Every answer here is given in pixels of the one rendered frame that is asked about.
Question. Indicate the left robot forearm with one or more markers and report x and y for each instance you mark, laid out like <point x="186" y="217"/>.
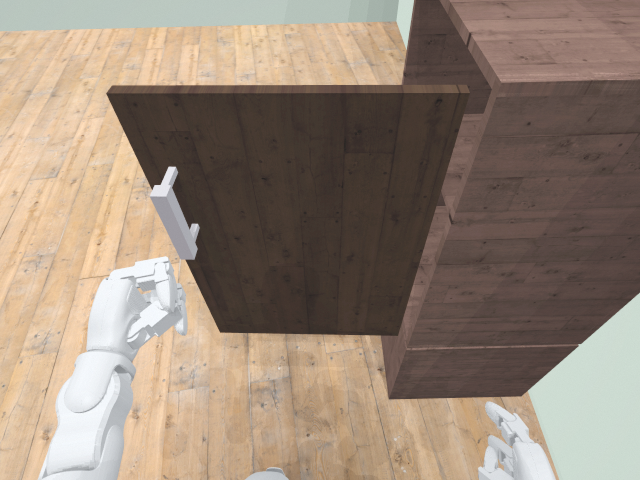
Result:
<point x="91" y="407"/>

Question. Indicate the left robot hand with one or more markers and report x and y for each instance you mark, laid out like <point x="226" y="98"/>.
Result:
<point x="118" y="304"/>

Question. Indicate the handle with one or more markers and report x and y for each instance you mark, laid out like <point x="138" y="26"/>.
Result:
<point x="171" y="215"/>

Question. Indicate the right robot hand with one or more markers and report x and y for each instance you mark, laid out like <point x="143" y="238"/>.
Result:
<point x="526" y="460"/>

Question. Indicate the cupboard door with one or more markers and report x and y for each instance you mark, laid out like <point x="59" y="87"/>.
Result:
<point x="314" y="202"/>

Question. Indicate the robot left shin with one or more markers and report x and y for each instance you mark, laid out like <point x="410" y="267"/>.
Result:
<point x="274" y="469"/>

